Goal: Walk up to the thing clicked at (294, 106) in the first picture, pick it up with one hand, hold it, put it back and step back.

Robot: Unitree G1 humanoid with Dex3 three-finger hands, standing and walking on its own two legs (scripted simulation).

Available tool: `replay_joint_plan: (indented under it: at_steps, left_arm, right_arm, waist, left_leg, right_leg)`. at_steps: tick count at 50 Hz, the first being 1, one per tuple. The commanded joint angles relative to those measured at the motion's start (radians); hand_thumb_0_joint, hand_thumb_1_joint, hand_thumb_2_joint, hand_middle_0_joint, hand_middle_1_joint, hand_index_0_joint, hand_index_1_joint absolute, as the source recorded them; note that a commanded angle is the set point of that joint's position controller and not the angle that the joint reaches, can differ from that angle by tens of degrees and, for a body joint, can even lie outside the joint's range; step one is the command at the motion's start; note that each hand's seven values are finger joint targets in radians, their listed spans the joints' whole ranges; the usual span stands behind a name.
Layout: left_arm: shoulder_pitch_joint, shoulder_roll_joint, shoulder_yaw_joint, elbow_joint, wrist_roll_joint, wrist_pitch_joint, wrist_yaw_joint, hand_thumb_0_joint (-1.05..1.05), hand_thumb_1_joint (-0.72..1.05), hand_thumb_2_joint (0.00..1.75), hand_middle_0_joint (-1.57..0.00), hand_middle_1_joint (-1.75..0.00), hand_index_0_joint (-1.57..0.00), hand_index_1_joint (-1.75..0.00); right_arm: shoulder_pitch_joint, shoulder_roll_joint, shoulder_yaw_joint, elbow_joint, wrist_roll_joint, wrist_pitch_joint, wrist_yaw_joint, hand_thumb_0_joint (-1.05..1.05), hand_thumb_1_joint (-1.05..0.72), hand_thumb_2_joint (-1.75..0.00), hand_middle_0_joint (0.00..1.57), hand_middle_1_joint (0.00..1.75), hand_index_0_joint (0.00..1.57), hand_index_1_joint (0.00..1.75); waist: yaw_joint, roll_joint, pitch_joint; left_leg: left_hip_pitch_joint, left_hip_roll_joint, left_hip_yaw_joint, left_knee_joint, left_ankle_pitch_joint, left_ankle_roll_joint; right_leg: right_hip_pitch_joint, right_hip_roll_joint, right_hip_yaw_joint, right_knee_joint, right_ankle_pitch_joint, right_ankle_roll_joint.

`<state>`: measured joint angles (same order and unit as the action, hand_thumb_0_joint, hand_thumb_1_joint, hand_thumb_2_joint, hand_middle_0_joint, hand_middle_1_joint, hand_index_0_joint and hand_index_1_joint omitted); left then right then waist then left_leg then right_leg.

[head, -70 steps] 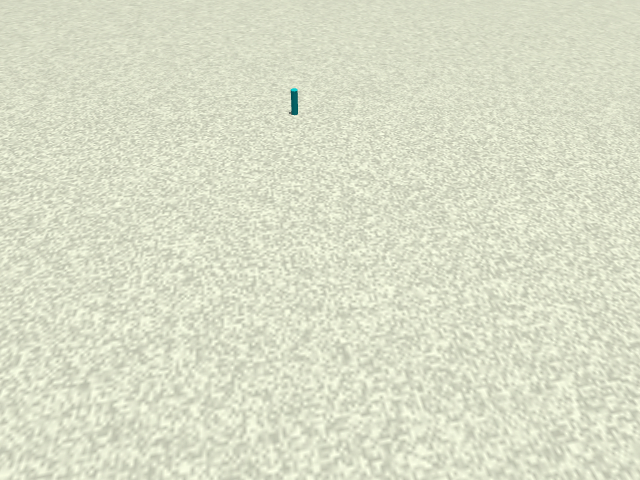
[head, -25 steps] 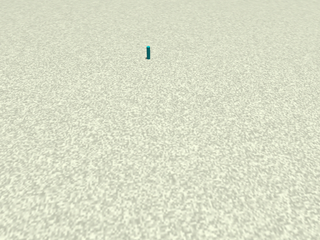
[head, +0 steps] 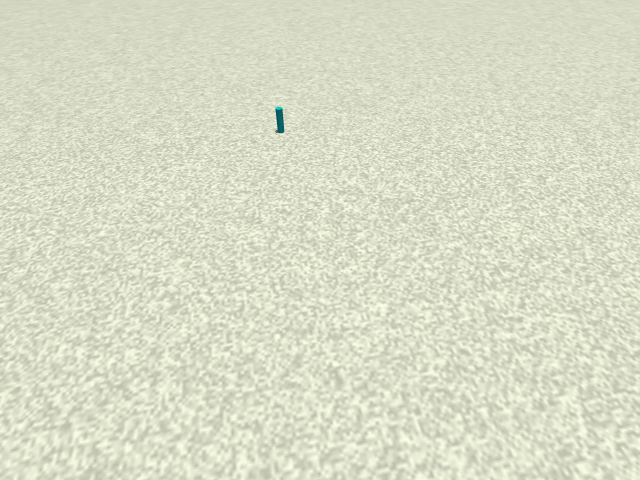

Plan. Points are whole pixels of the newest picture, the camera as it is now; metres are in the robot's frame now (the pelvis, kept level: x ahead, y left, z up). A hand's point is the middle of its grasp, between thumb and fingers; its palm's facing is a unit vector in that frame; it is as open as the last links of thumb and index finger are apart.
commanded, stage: walk up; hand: left
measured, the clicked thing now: (280, 120) +2.24 +0.30 -0.69
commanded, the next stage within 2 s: none
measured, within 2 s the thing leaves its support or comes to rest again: neither
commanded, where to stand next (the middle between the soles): +1.86 +0.08 m, yaw +1 degrees
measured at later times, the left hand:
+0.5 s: hand (153, 404) +0.29 +0.28 -0.15, palm faces +0.03 -0.94 -0.34, open 7.4 cm
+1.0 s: hand (217, 245) +0.61 +0.23 -0.11, palm faces +0.07 -0.91 -0.41, open 7.4 cm
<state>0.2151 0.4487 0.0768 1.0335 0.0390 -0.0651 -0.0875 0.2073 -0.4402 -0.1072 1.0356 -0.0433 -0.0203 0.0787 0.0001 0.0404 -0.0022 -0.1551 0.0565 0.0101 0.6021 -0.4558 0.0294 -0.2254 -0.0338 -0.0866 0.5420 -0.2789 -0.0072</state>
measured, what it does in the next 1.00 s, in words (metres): walks ahead: left foot, then right foot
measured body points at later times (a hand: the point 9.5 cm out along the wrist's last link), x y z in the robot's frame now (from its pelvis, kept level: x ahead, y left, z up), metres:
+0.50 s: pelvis +0.28 +0.01 -0.01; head +0.29 +0.01 +0.44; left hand +0.29 +0.33 -0.13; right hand +0.43 -0.28 -0.11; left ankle +0.33 +0.13 -0.73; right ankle +0.16 -0.12 -0.65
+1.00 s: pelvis +0.59 -0.05 +0.01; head +0.60 -0.08 +0.46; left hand +0.61 +0.28 -0.09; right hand +0.72 -0.36 -0.12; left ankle +0.64 +0.10 -0.67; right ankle +0.60 -0.16 -0.73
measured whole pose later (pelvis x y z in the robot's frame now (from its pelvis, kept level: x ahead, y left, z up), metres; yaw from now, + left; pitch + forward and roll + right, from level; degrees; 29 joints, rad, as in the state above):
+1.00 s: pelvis +0.59 -0.05 +0.01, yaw +4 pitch -2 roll -1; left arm 0.31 0.39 0.04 0.92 0.00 -0.10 -0.06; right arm 0.20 -0.44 -0.06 0.94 -0.01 -0.05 0.09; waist 0.04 0.09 0.04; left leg -0.52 0.07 -0.01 0.97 -0.26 0.01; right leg -0.17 -0.03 -0.15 0.44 -0.24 -0.02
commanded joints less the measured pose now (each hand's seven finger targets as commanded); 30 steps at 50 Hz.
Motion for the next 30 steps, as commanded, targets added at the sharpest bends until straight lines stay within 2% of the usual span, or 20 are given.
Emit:
replay_joint_plan:
  at_steps: [1, 2, 4, 6, 10, 11, 13, 14, 15, 16, 17, 18, 19, 20, 21, 22, 23, 24, 27, 30]
  left_arm:
    - [0.099, 0.328, 0.075, -0.077, -0.005, -0.044, 0.039, 0.0, 0.9, 0.9, -0.2, -0.3, -0.2, -0.3]
    - [0.061, 0.291, 0.065, -0.095, -0.013, -0.048, 0.041, 0.0, 0.9, 0.9, -0.2, -0.3, -0.2, -0.3]
    - [-0.021, 0.245, 0.05, -0.117, -0.028, -0.057, 0.05, 0.0, 0.9, 0.9, -0.2, -0.3, -0.2, -0.3]
    - [-0.009, 0.234, 0.043, -0.126, -0.03, -0.062, 0.046, 0.0, 0.9, 0.9, -0.2, -0.3, -0.2, -0.3]
    - [0.02, 0.269, 0.053, -0.141, -0.027, -0.058, 0.04, 0.0, 0.9, 0.9, -0.2, -0.3, -0.2, -0.3]
    - [0.056, 0.272, 0.051, -0.133, -0.029, -0.053, 0.04, 0.0, 0.9, 0.9, -0.2, -0.3, -0.2, -0.3]
    - [0.057, 0.28, 0.044, -0.136, -0.027, -0.051, 0.04, 0.0, 0.9, 0.9, -0.2, -0.3, -0.2, -0.3]
    - [0.056, 0.284, 0.042, -0.135, -0.033, -0.049, 0.043, 0.0, 0.9, 0.9, -0.2, -0.3, -0.2, -0.3]
    - [0.039, 0.286, 0.042, -0.142, -0.038, -0.048, 0.048, 0.0, 0.9, 0.9, -0.2, -0.3, -0.2, -0.3]
    - [0.029, 0.286, 0.042, -0.146, -0.042, -0.043, 0.053, 0.0, 0.9, 0.9, -0.2, -0.3, -0.2, -0.3]
    - [0.035, 0.273, 0.032, -0.155, -0.047, -0.036, 0.059, 0.0, 0.9, 0.9, -0.2, -0.3, -0.2, -0.3]
    - [0.092, 0.212, 0.011, -0.169, -0.048, -0.03, 0.061, 0.0, 0.9, 0.9, -0.2, -0.3, -0.2, -0.3]
    - [0.131, 0.144, -0.002, -0.199, -0.072, -0.036, 0.058, 0.0, 0.9, 0.9, -0.2, -0.3, -0.2, -0.3]
    - [0.069, 0.243, 0.01, -0.193, -0.068, -0.043, 0.066, 0.0, 0.9, 0.9, -0.2, -0.3, -0.2, -0.3]
    - [0.007, 0.253, -0.007, -0.202, -0.061, -0.05, 0.063, 0.0, 0.9, 0.9, -0.2, -0.3, -0.2, -0.3]
    - [0.019, 0.224, -0.006, -0.2, -0.073, -0.054, 0.057, 0.0, 0.9, 0.9, -0.2, -0.3, -0.2, -0.3]
    - [0.053, 0.21, -0.004, -0.184, -0.068, -0.052, 0.052, 0.0, 0.9, 0.9, -0.2, -0.3, -0.2, -0.3]
    - [0.081, 0.202, 0.0, -0.166, -0.063, -0.044, 0.042, 0.0, 0.9, 0.9, -0.2, -0.3, -0.2, -0.3]
    - [0.096, 0.169, 0.004, -0.163, -0.043, -0.025, 0.009, 0.0, 0.9, 0.9, -0.2, -0.3, -0.2, -0.3]
    - [0.025, 0.176, 0.02, -0.189, -0.025, -0.027, -0.011, 0.0, 0.9, 0.9, -0.2, -0.3, -0.2, -0.3]
  right_arm:
    - [-0.276, -0.188, -0.011, -0.176, 0.02, -0.047, -0.01, 0.0, -0.9, -0.9, 0.2, 0.3, 0.2, 0.3]
    - [-0.241, -0.198, -0.016, -0.148, 0.021, -0.052, -0.005, 0.0, -0.9, -0.9, 0.2, 0.3, 0.2, 0.3]
    - [-0.143, -0.198, -0.013, -0.114, 0.024, -0.054, 0.006, 0.0, -0.9, -0.9, 0.2, 0.3, 0.2, 0.3]
    - [-0.132, -0.184, -0.011, -0.114, 0.026, -0.045, 0.025, 0.0, -0.9, -0.9, 0.2, 0.3, 0.2, 0.3]
    - [-0.24, -0.164, 0.0, -0.184, 0.023, -0.035, 0.046, 0.0, -0.9, -0.9, 0.2, 0.3, 0.2, 0.3]
    - [-0.272, -0.155, 0.002, -0.198, 0.02, -0.036, 0.048, 0.0, -0.9, -0.9, 0.2, 0.3, 0.2, 0.3]
    - [-0.27, -0.141, 0.003, -0.213, 0.021, -0.036, 0.044, 0.0, -0.9, -0.9, 0.2, 0.3, 0.2, 0.3]
    - [-0.254, -0.143, -0.002, -0.209, 0.02, -0.037, 0.039, 0.0, -0.9, -0.9, 0.2, 0.3, 0.2, 0.3]
    - [-0.19, -0.151, -0.011, -0.196, 0.016, -0.036, 0.034, 0.0, -0.9, -0.9, 0.2, 0.3, 0.2, 0.3]
    - [-0.102, -0.161, -0.022, -0.177, 0.011, -0.036, 0.028, 0.0, -0.9, -0.9, 0.2, 0.3, 0.2, 0.3]
    - [0.053, -0.188, -0.041, -0.144, -0.003, -0.038, 0.017, 0.0, -0.9, -0.9, 0.2, 0.3, 0.2, 0.3]
    - [0.224, -0.249, -0.075, -0.111, -0.02, -0.042, 0.003, 0.0, -0.9, -0.9, 0.2, 0.3, 0.2, 0.3]
    - [0.286, -0.368, -0.114, -0.143, -0.017, -0.05, -0.011, 0.0, -0.9, -0.9, 0.2, 0.3, 0.2, 0.3]
    - [0.231, -0.378, -0.117, -0.16, 0.039, -0.054, -0.015, 0.0, -0.9, -0.9, 0.2, 0.3, 0.2, 0.3]
    - [0.173, -0.326, -0.102, -0.175, 0.057, -0.057, -0.025, 0.0, -0.9, -0.9, 0.2, 0.3, 0.2, 0.3]
    - [0.117, -0.297, -0.073, -0.192, 0.047, -0.059, -0.032, 0.0, -0.9, -0.9, 0.2, 0.3, 0.2, 0.3]
    - [0.06, -0.254, -0.057, -0.204, 0.047, -0.066, -0.037, 0.0, -0.9, -0.9, 0.2, 0.3, 0.2, 0.3]
    - [0.014, -0.23, -0.042, -0.207, 0.048, -0.075, -0.036, 0.0, -0.9, -0.9, 0.2, 0.3, 0.2, 0.3]
    - [-0.033, -0.218, -0.028, -0.238, 0.043, -0.097, -0.026, 0.0, -0.9, -0.9, 0.2, 0.3, 0.2, 0.3]
    - [-0.055, -0.248, -0.036, -0.245, 0.038, -0.111, -0.011, 0.0, -0.9, -0.9, 0.2, 0.3, 0.2, 0.3]
  waist:
    - [0.128, -0.093, 0.161]
    - [0.1, -0.056, 0.166]
    - [0.031, -0.071, 0.147]
    - [0.029, -0.124, 0.121]
    - [0.053, -0.139, 0.138]
    - [0.071, -0.133, 0.135]
    - [0.062, -0.141, 0.103]
    - [0.05, -0.126, 0.097]
    - [0.013, -0.109, 0.071]
    - [-0.03, -0.088, 0.039]
    - [-0.097, -0.052, -0.044]
    - [-0.156, 0.048, -0.185]
    - [-0.172, 0.275, -0.298]
    - [-0.158, 0.124, -0.3]
    - [-0.133, -0.02, -0.202]
    - [-0.094, -0.016, -0.112]
    - [-0.038, -0.026, -0.036]
    - [-0.006, 0.009, 0.016]
    - [0.02, 0.057, 0.065]
    - [0.013, 0.124, 0.085]
  left_leg:
    - [-0.72, -0.027, -0.159, 0.48, 0.006, -0.008]
    - [-0.696, -0.01, -0.168, 0.476, 0.071, -0.005]
    - [-0.564, 0.035, -0.163, 0.392, 0.182, -0.016]
    - [-0.521, 0.02, -0.104, 0.302, 0.246, -0.03]
    - [-0.434, 0.025, -0.01, 0.063, 0.317, -0.041]
    - [-0.398, 0.013, 0.031, 0.02, 0.341, -0.033]
    - [-0.294, 0.002, 0.066, -0.027, 0.387, -0.002]
    - [-0.236, -0.014, 0.084, -0.048, 0.387, 0.009]
    - [-0.164, -0.032, 0.097, -0.055, 0.367, 0.031]
    - [-0.07, -0.057, 0.125, -0.069, 0.342, 0.05]
    - [0.119, -0.074, 0.115, -0.099, 0.313, 0.092]
    - [0.414, -0.006, -0.017, -0.083, 0.195, 0.153]
    - [0.611, 0.313, -0.585, -0.18, 0.017, 0.28]
    - [0.558, 0.378, -0.78, -0.323, -0.061, 0.357]
    - [0.439, 0.348, -0.581, -0.325, 0.057, 0.294]
    - [0.312, 0.324, -0.441, -0.325, 0.16, 0.253]
    - [0.153, 0.288, -0.33, -0.339, 0.177, 0.222]
    - [0.009, 0.25, -0.232, -0.372, 0.192, 0.2]
    - [-0.101, 0.219, -0.112, -0.425, 0.144, 0.205]
    - [-0.14, 0.217, -0.084, -0.45, -0.007, 0.194]
  right_leg:
    - [0.34, -0.412, 0.636, -0.509, -0.549, -0.197]
    - [0.338, -0.34, 0.514, -0.489, -0.424, -0.175]
    - [0.261, -0.256, 0.3, -0.472, -0.242, -0.127]
    - [0.264, -0.208, 0.156, -0.464, -0.074, -0.128]
    - [0.217, -0.18, 0.048, -0.453, 0.054, -0.137]
    - [0.207, -0.174, 0.029, -0.445, 0.123, -0.128]
    - [0.207, -0.21, 0.025, -0.44, 0.259, -0.138]
    - [0.202, -0.215, 0.017, -0.395, 0.36, -0.142]
    - [0.205, -0.215, -0.001, -0.316, 0.48, -0.144]
    - [0.188, -0.199, -0.042, -0.182, 0.583, -0.139]
    - [0.123, -0.171, -0.079, 0.059, 0.654, -0.118]
    - [-0.092, -0.101, -0.082, 0.387, 0.494, -0.073]
    - [-0.401, 0.086, -0.009, 0.729, -0.038, -0.017]
    - [-0.46, 0.071, 0.17, 0.808, -0.199, -0.053]
    - [-0.479, 0.004, 0.23, 0.816, -0.118, -0.056]
    - [-0.458, -0.033, 0.244, 0.766, -0.074, -0.055]
    - [-0.401, -0.075, 0.213, 0.675, -0.063, -0.049]
    - [-0.325, -0.095, 0.193, 0.598, -0.056, -0.037]
    - [-0.275, -0.116, 0.13, 0.377, -0.032, 0.008]
    - [-0.232, -0.132, 0.098, 0.174, 0.088, 0.006]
